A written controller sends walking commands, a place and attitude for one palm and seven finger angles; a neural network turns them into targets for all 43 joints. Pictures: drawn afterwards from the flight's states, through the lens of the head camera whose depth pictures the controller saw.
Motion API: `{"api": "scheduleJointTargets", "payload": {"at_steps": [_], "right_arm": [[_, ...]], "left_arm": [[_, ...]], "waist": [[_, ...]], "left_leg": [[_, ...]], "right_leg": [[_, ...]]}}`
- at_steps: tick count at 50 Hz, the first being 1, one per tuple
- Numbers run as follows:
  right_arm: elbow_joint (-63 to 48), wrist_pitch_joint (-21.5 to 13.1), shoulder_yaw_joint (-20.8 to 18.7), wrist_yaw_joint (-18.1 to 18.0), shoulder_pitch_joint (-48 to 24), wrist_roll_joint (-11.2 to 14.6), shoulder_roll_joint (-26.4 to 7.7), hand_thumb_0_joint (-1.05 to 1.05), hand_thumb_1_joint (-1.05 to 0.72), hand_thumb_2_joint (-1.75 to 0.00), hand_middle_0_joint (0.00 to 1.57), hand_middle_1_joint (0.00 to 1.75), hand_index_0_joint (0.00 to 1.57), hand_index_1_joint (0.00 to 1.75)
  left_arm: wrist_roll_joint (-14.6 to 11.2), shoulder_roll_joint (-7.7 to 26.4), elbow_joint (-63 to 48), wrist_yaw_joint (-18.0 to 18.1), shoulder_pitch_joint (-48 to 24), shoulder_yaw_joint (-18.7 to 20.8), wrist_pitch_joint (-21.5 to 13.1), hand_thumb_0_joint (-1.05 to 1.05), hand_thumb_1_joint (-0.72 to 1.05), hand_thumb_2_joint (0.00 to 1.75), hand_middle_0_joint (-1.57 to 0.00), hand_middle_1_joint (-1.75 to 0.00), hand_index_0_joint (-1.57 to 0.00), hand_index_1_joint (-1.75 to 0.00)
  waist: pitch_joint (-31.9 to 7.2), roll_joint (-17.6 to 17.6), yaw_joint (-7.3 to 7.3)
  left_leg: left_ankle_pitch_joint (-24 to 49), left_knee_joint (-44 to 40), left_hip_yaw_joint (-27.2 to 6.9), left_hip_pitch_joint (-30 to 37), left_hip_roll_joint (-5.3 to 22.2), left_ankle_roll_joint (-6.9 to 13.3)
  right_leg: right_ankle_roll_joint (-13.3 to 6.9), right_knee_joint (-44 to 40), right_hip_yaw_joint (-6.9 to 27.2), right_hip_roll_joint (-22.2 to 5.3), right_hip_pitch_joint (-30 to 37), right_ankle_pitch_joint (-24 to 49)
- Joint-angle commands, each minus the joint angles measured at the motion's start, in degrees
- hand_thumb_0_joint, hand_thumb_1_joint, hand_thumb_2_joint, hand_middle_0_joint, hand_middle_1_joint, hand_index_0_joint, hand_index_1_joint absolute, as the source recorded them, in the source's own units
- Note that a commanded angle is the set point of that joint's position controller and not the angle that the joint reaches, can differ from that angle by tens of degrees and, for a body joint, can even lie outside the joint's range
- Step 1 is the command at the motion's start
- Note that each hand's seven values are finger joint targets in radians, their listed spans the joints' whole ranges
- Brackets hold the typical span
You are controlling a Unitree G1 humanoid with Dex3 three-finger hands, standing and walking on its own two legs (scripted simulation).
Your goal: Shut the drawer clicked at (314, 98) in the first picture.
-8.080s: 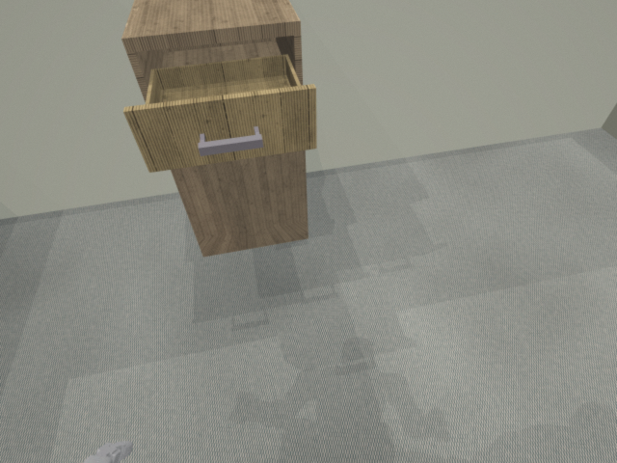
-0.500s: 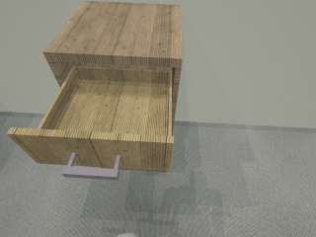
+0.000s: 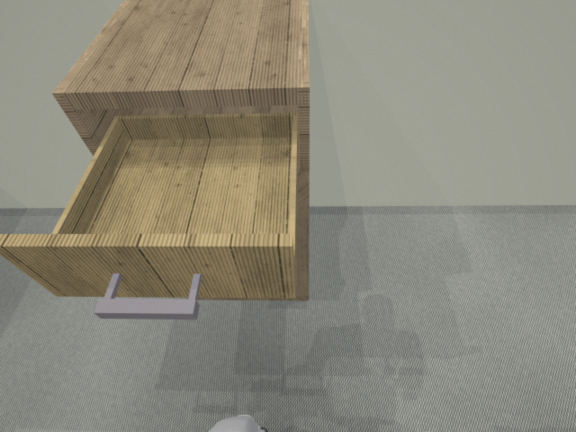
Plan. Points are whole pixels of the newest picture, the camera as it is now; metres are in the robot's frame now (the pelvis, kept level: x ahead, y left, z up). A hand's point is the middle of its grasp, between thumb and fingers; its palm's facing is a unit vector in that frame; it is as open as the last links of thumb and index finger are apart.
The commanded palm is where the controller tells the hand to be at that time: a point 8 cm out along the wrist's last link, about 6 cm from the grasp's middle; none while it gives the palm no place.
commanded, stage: come to a stop and stand still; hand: left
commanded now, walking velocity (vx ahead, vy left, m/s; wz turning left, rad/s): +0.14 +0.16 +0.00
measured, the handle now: (151, 294) +0.28 +0.23 +0.01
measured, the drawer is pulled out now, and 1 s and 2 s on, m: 0.30 0.30 0.30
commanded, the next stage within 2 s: look again from close up in 1.92 s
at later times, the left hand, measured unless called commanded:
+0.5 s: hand out of the picture -0.03 +0.19 -0.17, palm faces +0.04 -0.98 -0.18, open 7.4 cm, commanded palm none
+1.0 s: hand out of the picture +0.04 +0.22 -0.16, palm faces +0.02 -0.97 -0.23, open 7.4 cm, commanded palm none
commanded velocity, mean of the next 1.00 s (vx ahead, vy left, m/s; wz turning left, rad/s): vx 0.02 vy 0.03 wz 0.00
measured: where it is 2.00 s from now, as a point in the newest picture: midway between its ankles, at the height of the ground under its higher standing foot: outside the picture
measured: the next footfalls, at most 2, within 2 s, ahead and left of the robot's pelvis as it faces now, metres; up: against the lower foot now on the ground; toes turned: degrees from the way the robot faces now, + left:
left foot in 0.32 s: +0.03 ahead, +0.11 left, +0.00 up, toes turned +3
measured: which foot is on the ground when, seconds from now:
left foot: up 0.00-0.30, down 0.32-1.00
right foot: down 0.00-1.00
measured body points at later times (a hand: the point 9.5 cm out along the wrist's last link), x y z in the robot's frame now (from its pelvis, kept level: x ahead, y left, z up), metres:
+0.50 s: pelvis -0.01 +0.02 +0.01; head +0.01 +0.03 +0.46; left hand -0.03 +0.24 -0.15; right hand +0.02 -0.21 -0.14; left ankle -0.01 +0.11 -0.72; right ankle -0.02 -0.11 -0.72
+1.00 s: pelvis +0.01 +0.04 +0.01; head +0.03 +0.03 +0.46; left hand +0.04 +0.27 -0.14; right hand +0.02 -0.18 -0.15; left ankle -0.01 +0.11 -0.72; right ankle -0.02 -0.10 -0.72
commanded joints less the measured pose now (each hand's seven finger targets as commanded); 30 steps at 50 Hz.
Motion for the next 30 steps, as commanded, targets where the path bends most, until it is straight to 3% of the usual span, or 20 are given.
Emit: {"api": "scheduleJointTargets", "payload": {"at_steps": [1,2,4,6,9,11,13,15,16,17,18,19,20,21,22,23,24,26,28,30], "right_arm": [[-4.18,0.34,-1.0,1.42,1.1,-0.03,-2.86,0.0,-0.9,-0.9,0.2,0.3,0.2,0.3],[-3.29,-0.03,-0.55,1.44,0.97,-0.26,-2.75,0.0,-0.9,-0.9,0.2,0.3,0.2,0.3],[-1.49,-1.0,-0.31,1.48,3.44,-0.12,-4.19,0.0,-0.9,-0.9,0.2,0.3,0.2,0.3],[-1.0,-1.4,-0.21,1.53,3.99,0.3,-4.11,0.0,-0.9,-0.9,0.2,0.3,0.2,0.3],[-0.85,-1.83,0.36,1.19,4.26,0.47,-3.41,0.0,-0.9,-0.9,0.2,0.3,0.2,0.3],[0.14,-2.07,0.57,0.87,6.71,0.62,-2.81,0.0,-0.9,-0.9,0.2,0.3,0.2,0.3],[1.47,-2.56,0.93,0.47,9.88,0.64,-2.83,0.0,-0.9,-0.9,0.2,0.3,0.2,0.3],[2.22,-3.27,0.76,-0.01,11.24,0.35,-5.38,0.0,-0.9,-0.9,0.2,0.3,0.2,0.3],[2.33,-3.2,0.67,-0.15,11.57,0.31,-6.34,0.0,-0.9,-0.9,0.2,0.3,0.2,0.3],[2.42,-2.85,0.77,-0.18,11.36,0.05,-6.95,0.0,-0.9,-0.9,0.2,0.3,0.2,0.3],[-1.83,-3.7,1.09,0.33,1.91,0.82,-7.5,0.0,-0.9,-0.9,0.2,0.3,0.2,0.3],[-3.62,-2.45,1.25,1.02,6.29,0.56,-2.9,0.0,-0.9,-0.9,0.2,0.3,0.2,0.3],[-2.74,-2.12,1.13,1.05,8.13,0.12,-3.41,0.0,-0.9,-0.9,0.2,0.3,0.2,0.3],[-1.66,-2.16,1.26,1.31,11.87,0.0,-3.03,0.0,-0.9,-0.9,0.2,0.3,0.2,0.3],[-0.89,-2.59,1.57,1.42,14.93,0.04,-3.3,0.0,-0.9,-0.9,0.2,0.3,0.2,0.3],[-0.6,-3.35,1.67,1.37,16.85,0.0,-4.38,0.0,-0.9,-0.9,0.2,0.3,0.2,0.3],[-0.76,-3.84,1.57,1.09,16.41,-0.21,-5.94,0.0,-0.9,-0.9,0.2,0.3,0.2,0.3],[-1.92,-4.07,1.44,0.4,13.31,-0.14,-7.83,0.0,-0.9,-0.9,0.2,0.3,0.2,0.3],[-2.06,-4.2,1.71,-0.17,12.42,0.02,-8.11,0.0,-0.9,-0.9,0.2,0.3,0.2,0.3],[-1.72,-4.39,1.82,-0.38,12.37,0.1,-7.91,0.0,-0.9,-0.9,0.2,0.3,0.2,0.3]], "left_arm": [[0.58,7.88,-2.34,-0.18,2.44,-0.19,-0.82,0.0,0.9,0.9,-0.2,-0.3,-0.2,-0.3],[0.43,7.42,-1.91,0.01,1.96,-0.08,-1.42,0.0,0.9,0.9,-0.2,-0.3,-0.2,-0.3],[-0.02,6.37,-0.87,-0.24,3.18,-0.59,-2.43,0.0,0.9,0.9,-0.2,-0.3,-0.2,-0.3],[0.13,7.51,-0.36,-0.35,5.01,-0.18,-2.49,0.0,0.9,0.9,-0.2,-0.3,-0.2,-0.3],[0.14,8.38,1.16,-0.33,7.39,0.15,-2.37,0.0,0.9,0.9,-0.2,-0.3,-0.2,-0.3],[-0.08,8.49,1.62,-0.22,6.58,0.46,-2.06,0.0,0.9,0.9,-0.2,-0.3,-0.2,-0.3],[-0.56,7.6,2.02,-0.21,4.75,0.25,-1.67,0.0,0.9,0.9,-0.2,-0.3,-0.2,-0.3],[-0.73,4.67,2.12,-0.36,5.32,-0.34,-1.32,0.0,0.9,0.9,-0.2,-0.3,-0.2,-0.3],[-0.4,2.92,2.06,-0.36,5.62,-0.74,-1.02,0.0,0.9,0.9,-0.2,-0.3,-0.2,-0.3],[-0.2,1.85,2.34,-0.2,5.93,-0.88,-0.88,0.0,0.9,0.9,-0.2,-0.3,-0.2,-0.3],[0.07,4.48,6.66,1.74,12.64,-1.69,-3.28,0.0,0.9,0.9,-0.2,-0.3,-0.2,-0.3],[0.1,9.04,3.18,1.07,8.01,-1.51,-3.61,0.0,0.9,0.9,-0.2,-0.3,-0.2,-0.3],[0.12,8.54,1.74,0.64,4.61,-1.64,-3.38,0.0,0.9,0.9,-0.2,-0.3,-0.2,-0.3],[0.19,9.03,0.85,0.79,1.35,-1.08,-3.6,0.0,0.9,0.9,-0.2,-0.3,-0.2,-0.3],[0.09,8.4,0.41,0.65,0.81,-1.21,-3.41,0.0,0.9,0.9,-0.2,-0.3,-0.2,-0.3],[-0.07,7.29,0.51,0.57,0.89,-1.36,-3.01,0.0,0.9,0.9,-0.2,-0.3,-0.2,-0.3],[-0.32,5.38,0.75,0.51,2.25,-1.6,-2.36,0.0,0.9,0.9,-0.2,-0.3,-0.2,-0.3],[-0.09,3.53,1.54,0.32,4.72,-2.23,-1.38,0.0,0.9,0.9,-0.2,-0.3,-0.2,-0.3],[-0.13,2.87,2.66,-0.01,4.99,-2.59,-1.19,0.0,0.9,0.9,-0.2,-0.3,-0.2,-0.3],[-0.43,2.32,3.34,-0.21,4.63,-2.74,-1.39,0.0,0.9,0.9,-0.2,-0.3,-0.2,-0.3]], "waist": [[-0.33,-11.19,-0.66],[1.08,-14.47,-0.64],[-1.1,-13.42,-0.87],[-1.92,-10.84,0.01],[-1.99,-10.06,1.01],[-2.54,-9.04,0.08],[-2.73,-7.78,-1.32],[-4.36,-0.11,-0.99],[-3.3,1.71,-0.61],[-2.16,1.12,-0.31],[4.17,0.24,2.82],[1.94,-5.92,-1.55],[3.49,-0.28,-2.77],[1.87,-0.64,-5.07],[-0.6,0.2,-5.5],[-1.79,1.86,-5.42],[-2.56,6.45,-4.12],[-0.68,12.68,-1.74],[-0.48,5.15,-0.96],[-1.76,-0.72,-0.87]], "left_leg": [[-13.27,10.55,-5.49,-0.36,-1.18,0.05],[-10.41,12.08,-5.55,-3.29,-1.4,0.05],[-8.94,12.28,-4.87,-4.47,-1.42,-0.4],[-10.27,8.7,-3.14,-3.26,-2.2,-0.93],[-9.51,2.43,-2.44,-0.96,-2.89,-1.01],[-5.16,-4.85,-1.99,4.65,-3.28,-0.96],[2.54,-12.9,-2.68,12.96,-3.13,-0.4],[12.82,-12.95,-7.63,17.87,2.57,1.9],[14.1,-13.15,-10.84,15.92,5.98,3.94],[10.0,-13.34,-10.73,12.99,6.61,4.52],[2.65,1.15,-5.39,3.3,2.87,1.32],[-9.97,3.9,-4.73,2.62,-0.46,0.23],[-9.18,4.55,-5.46,5.92,0.17,0.18],[-5.56,0.09,-4.26,9.21,0.67,0.16],[-3.51,-3.33,-4.74,12.44,-0.21,0.56],[-1.1,-6.79,-7.26,11.32,0.5,1.29],[-1.51,-11.06,-11.15,8.45,3.74,2.82],[-4.45,-19.39,-18.78,3.6,7.37,5.63],[-0.35,-19.36,-19.17,4.55,8.04,6.67],[4.12,-17.4,-16.46,6.62,6.58,6.02]], "right_leg": [[-8.47,-27.27,19.65,-16.76,-7.58,-5.62],[-7.81,-25.53,19.54,-14.82,-3.93,2.66],[-8.2,-21.33,14.89,-13.62,4.16,19.32],[-9.22,-19.5,13.26,-14.13,7.69,26.16],[-9.99,-17.74,13.37,-14.61,9.98,31.21],[-9.04,-15.8,11.71,-13.69,8.53,30.03],[-6.21,-13.25,9.02,-10.74,3.35,25.91],[-3.39,-10.12,5.23,-5.7,-0.48,17.58],[-2.0,-10.44,2.94,-3.4,-1.06,9.93],[-1.73,-11.97,2.5,-2.62,-0.59,5.86],[-0.44,-18.31,8.6,-7.86,1.05,24.07],[-4.9,-22.85,18.22,-15.24,-2.52,10.18],[-7.8,-24.24,16.64,-14.56,-7.88,-1.64],[-8.16,-21.58,12.8,-12.87,-8.57,-0.03],[-6.58,-18.05,8.88,-9.1,-8.4,-2.0],[-4.87,-12.71,5.78,-5.25,-5.83,-0.87],[-3.53,-8.85,2.89,-2.1,-3.25,-1.16],[-1.83,-2.84,-1.02,1.29,-0.23,-1.62],[-1.79,-3.11,-0.12,0.88,0.07,0.05],[-1.77,-6.71,1.63,-0.11,1.46,4.78]]}}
